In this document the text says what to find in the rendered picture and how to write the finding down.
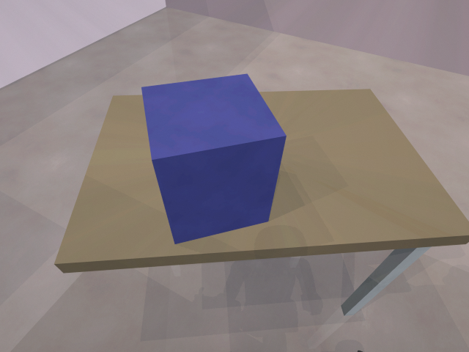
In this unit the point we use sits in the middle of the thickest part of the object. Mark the table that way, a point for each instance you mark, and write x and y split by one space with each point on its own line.
349 181

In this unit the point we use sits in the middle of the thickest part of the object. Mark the carton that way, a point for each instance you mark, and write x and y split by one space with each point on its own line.
216 149

